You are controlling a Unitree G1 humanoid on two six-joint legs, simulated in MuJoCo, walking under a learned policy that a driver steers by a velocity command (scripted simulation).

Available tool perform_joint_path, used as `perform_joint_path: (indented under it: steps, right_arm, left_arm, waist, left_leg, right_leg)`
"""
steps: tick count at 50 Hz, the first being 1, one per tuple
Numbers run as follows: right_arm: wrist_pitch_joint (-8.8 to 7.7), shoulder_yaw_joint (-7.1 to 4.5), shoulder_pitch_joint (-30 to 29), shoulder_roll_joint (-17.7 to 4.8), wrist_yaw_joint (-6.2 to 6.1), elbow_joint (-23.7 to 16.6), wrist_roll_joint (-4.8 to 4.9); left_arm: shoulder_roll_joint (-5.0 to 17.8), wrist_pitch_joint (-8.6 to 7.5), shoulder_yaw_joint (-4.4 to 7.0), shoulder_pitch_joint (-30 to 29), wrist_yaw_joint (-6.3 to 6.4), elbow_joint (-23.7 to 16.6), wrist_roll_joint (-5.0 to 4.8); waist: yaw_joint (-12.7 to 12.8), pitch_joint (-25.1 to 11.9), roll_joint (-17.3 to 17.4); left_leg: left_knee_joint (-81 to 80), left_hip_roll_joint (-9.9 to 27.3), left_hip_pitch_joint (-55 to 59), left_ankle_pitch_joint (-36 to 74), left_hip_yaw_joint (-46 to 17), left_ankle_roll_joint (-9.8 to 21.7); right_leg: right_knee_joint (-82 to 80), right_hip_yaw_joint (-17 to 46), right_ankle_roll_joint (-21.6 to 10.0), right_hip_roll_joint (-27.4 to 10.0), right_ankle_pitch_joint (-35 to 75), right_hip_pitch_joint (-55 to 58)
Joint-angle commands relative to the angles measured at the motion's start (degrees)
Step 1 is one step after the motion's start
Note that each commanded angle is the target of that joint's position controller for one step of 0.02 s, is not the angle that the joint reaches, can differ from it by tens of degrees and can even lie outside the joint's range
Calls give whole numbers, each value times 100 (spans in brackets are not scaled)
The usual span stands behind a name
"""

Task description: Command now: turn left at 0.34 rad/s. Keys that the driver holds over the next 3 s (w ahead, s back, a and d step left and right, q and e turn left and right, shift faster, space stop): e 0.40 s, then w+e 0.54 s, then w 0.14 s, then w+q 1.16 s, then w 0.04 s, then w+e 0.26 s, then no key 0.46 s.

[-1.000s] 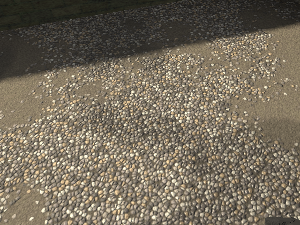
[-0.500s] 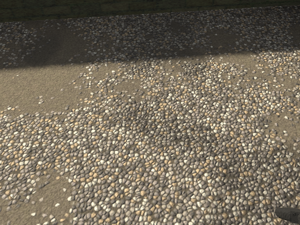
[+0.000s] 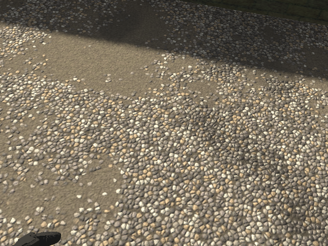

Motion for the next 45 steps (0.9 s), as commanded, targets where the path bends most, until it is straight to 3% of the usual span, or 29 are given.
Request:
perform_joint_path:
  steps: [1,4,7,9,10,11,12,13,15,20,22,24,26,27,28,29,30,31,33,35,38,41,45]
  right_arm:
    - [-43,-195,-173,-736,-72,-329,-54]
    - [-90,-57,-222,-427,12,-196,-163]
    - [-185,-7,-217,-401,152,-55,-242]
    - [-267,-3,-155,-396,180,24,-235]
    - [-316,-46,-37,-505,178,31,-281]
    - [-353,-116,266,-645,186,36,-281]
    - [-343,-143,88,-705,156,28,-235]
    - [-298,-180,-112,-730,122,-13,-203]
    - [-171,-229,-136,-635,85,-105,-194]
    - [-121,-318,-167,-621,93,-217,-148]
    - [-175,-349,-33,-671,79,-186,-122]
    - [-259,-359,-31,-758,80,-175,-40]
    - [-354,-367,-4,-836,84,-133,10]
    - [-383,-352,-121,-788,87,-158,6]
    - [-426,-296,-501,-589,91,-386,-5]
    - [-557,-283,-1004,-559,94,-746,-5]
    - [-705,-304,-1071,-673,114,-782,-27]
    - [-800,-305,-822,-719,161,-645,4]
    - [-878,-280,-673,-692,202,-429,-156]
    - [-870,-283,-723,-658,245,-318,-245]
    - [-834,-199,-933,-409,271,-255,-228]
    - [-865,-109,-1585,-237,290,-417,-160]
    - [-924,-118,-2117,-301,346,-605,-77]
  left_arm:
    - [307,-67,53,-95,-36,-321,-21]
    - [204,-95,-2,-90,-117,-258,-36]
    - [276,-139,8,20,-183,-207,-80]
    - [394,-177,18,81,-193,-200,-14]
    - [643,-178,57,112,-168,-273,10]
    - [968,-177,148,78,-158,-273,-18]
    - [888,-169,181,146,-178,-257,-61]
    - [714,-169,148,198,-198,-267,-96]
    - [608,-176,114,213,-223,-321,-154]
    - [694,-118,149,478,-253,-436,-148]
    - [609,-73,128,568,-264,-446,-160]
    - [521,-79,91,554,-307,-521,-200]
    - [456,-149,59,546,-338,-550,-230]
    - [485,-196,80,864,-342,-420,-219]
    - [844,-268,198,1434,-335,-244,-185]
    - [1437,-431,360,2141,-403,-191,-183]
    - [1298,-554,266,2310,-446,-225,-125]
    - [1160,-617,220,2093,-414,-278,-89]
    - [975,-573,153,1728,-313,-334,-165]
    - [814,-483,75,1643,-205,-277,-177]
    - [783,-378,70,1944,-65,-21,-206]
    - [760,-302,82,2154,45,214,-209]
    - [845,-290,124,2235,52,405,-245]
  waist:
    - [3,-919,804]
    - [-47,-781,936]
    - [1,-561,918]
    - [89,-481,641]
    - [5,-561,372]
    - [-274,-649,-95]
    - [-77,-680,-260]
    - [18,-645,-233]
    - [-25,-611,-133]
    - [56,-652,338]
    - [2,-708,589]
    - [15,-404,965]
    - [77,40,858]
    - [212,111,697]
    - [389,174,-79]
    - [632,141,-1413]
    - [691,92,-1237]
    - [507,141,-890]
    - [285,-43,-33]
    - [213,-236,-157]
    - [291,-327,-221]
    - [476,-177,-408]
    - [605,-58,-570]
  left_leg:
    - [-584,1373,1093,1664,-1311,612]
    - [-664,1306,622,1405,-1144,616]
    - [-718,1303,423,1028,-1121,674]
    - [-571,1111,444,961,-1002,381]
    - [-325,922,513,781,-849,202]
    - [-286,655,423,706,-621,43]
    - [-137,518,684,681,-292,-50]
    - [18,500,840,667,-163,-45]
    - [76,642,901,736,-171,111]
    - [0,1373,996,1313,-605,609]
    - [-222,1587,1037,-40,-788,691]
    - [-551,2038,799,-1506,-1292,894]
    - [-584,2072,372,-2198,-1186,789]
    - [-239,1816,-21,-2229,-788,588]
    - [774,1103,-794,-2133,177,160]
    - [3113,12,-2325,-1837,1112,-445]
    - [3894,60,-3432,-2269,201,-404]
    - [4165,284,-3652,-1814,8,-347]
    - [3706,568,-3418,-876,28,-390]
    - [3124,656,-2749,-427,205,-527]
    - [2364,468,-2427,156,481,-688]
    - [1243,252,-2030,853,547,-749]
    - [393,58,-1372,1165,485,-715]
  right_leg:
    - [-667,81,34,-208,223,105]
    - [-1509,-45,-47,-372,3,1050]
    - [-2431,-188,-211,-279,-156,1831]
    - [-3346,-50,-364,-332,1061,2373]
    - [-3228,220,-464,-557,2169,2508]
    - [-2840,269,-637,-566,2548,2575]
    - [-2812,249,-712,-433,2079,2221]
    - [-2836,304,-709,-347,1873,1972]
    - [-2619,374,-702,-224,1704,1676]
    - [-1957,285,-687,-15,1250,1261]
    - [-1731,25,-776,161,238,1095]
    - [-1336,-284,-953,163,-1044,811]
    - [-1799,-429,-1155,87,-1174,970]
    - [-2254,-379,-1275,135,-1035,1493]
    - [-3008,669,-1628,-220,-1363,2086]
    - [-4219,3459,-2397,-1277,-1497,3186]
    - [-4642,4656,-2689,-1730,-1108,3930]
    - [-4480,4184,-2576,-1746,-382,4163]
    - [-4240,3102,-2215,-1388,1001,4151]
    - [-4310,2325,-1981,-1069,2141,3878]
    - [-4267,1704,-1825,-773,2956,3691]
    - [-4251,1576,-1613,-514,2699,3259]
    - [-4199,1976,-1548,-572,2213,2919]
